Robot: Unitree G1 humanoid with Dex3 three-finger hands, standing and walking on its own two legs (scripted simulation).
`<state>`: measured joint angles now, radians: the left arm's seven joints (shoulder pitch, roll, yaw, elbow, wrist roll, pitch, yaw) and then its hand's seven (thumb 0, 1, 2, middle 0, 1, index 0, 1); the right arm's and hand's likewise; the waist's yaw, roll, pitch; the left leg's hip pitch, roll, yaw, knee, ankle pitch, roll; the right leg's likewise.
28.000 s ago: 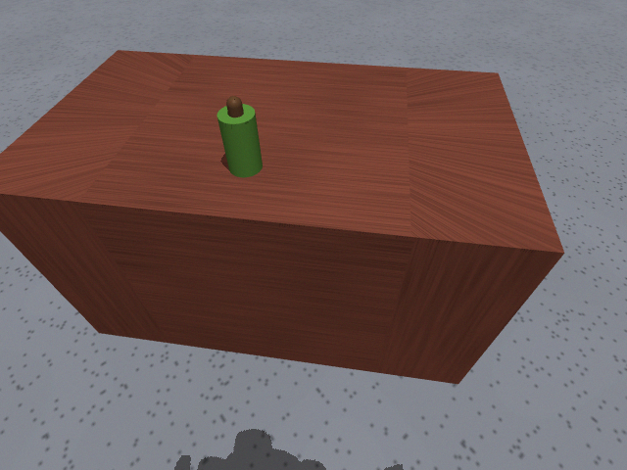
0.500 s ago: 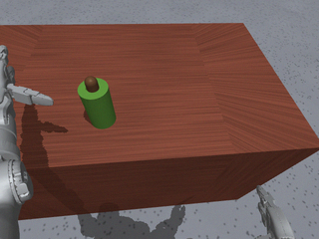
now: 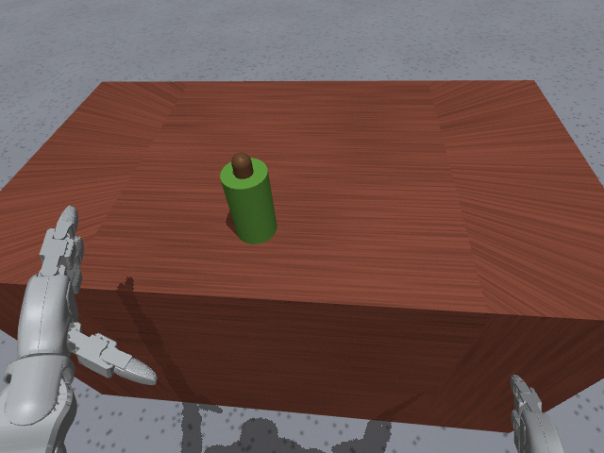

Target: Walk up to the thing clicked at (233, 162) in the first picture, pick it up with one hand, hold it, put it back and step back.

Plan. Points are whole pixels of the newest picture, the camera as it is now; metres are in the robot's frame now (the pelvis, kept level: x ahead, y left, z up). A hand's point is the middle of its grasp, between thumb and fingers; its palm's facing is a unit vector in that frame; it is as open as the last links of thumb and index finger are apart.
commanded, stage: sink last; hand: left
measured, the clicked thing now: (249, 195) +0.50 +0.15 +0.04
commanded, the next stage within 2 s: home in 0.42 s
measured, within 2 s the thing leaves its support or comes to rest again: neither
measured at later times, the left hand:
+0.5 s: hand (73, 415) +0.13 +0.24 +0.12, palm faces +0.35 -0.85 -0.39, open 17.5 cm
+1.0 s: hand (163, 442) +0.13 +0.19 +0.01, palm faces +0.17 -0.96 -0.24, open 17.4 cm
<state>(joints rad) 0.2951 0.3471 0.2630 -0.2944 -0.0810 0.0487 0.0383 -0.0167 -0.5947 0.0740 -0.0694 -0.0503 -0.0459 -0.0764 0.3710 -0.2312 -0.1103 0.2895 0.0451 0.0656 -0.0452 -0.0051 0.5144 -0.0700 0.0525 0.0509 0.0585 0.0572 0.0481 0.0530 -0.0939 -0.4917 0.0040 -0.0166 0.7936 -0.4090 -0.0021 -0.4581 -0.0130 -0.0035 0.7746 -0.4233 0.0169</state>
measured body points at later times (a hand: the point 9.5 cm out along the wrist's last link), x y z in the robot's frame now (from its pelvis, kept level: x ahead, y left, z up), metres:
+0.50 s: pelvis -0.05 -0.01 -0.01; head -0.05 -0.03 +0.44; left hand +0.11 +0.28 +0.14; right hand +0.12 -0.28 -0.05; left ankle +0.00 +0.12 -0.71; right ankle -0.02 -0.13 -0.71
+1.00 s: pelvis -0.03 +0.00 +0.00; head +0.00 -0.01 +0.45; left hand +0.12 +0.24 +0.03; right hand +0.14 -0.23 -0.06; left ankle +0.00 +0.12 -0.71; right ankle -0.02 -0.13 -0.71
